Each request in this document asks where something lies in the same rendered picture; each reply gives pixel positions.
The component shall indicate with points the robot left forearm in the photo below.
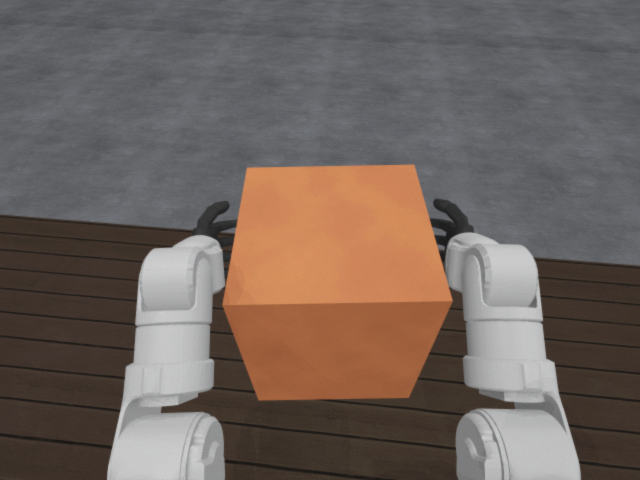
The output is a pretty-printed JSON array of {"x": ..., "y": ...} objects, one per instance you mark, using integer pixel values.
[{"x": 174, "y": 307}]

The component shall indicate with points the carton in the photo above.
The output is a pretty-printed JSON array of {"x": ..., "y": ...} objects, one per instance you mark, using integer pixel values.
[{"x": 335, "y": 288}]

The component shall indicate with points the left robot upper arm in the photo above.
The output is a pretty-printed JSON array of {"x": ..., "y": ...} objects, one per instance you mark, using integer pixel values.
[{"x": 170, "y": 446}]

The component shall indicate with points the right robot upper arm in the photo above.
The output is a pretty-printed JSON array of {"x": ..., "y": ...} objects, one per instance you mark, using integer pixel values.
[{"x": 513, "y": 444}]

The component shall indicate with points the robot right forearm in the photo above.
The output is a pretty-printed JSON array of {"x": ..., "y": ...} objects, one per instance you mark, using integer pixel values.
[{"x": 502, "y": 306}]

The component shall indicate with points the robot left hand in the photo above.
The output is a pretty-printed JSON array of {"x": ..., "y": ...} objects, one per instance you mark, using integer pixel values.
[{"x": 207, "y": 228}]

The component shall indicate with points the robot right hand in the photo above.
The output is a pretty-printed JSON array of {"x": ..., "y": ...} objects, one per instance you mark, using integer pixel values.
[{"x": 459, "y": 226}]

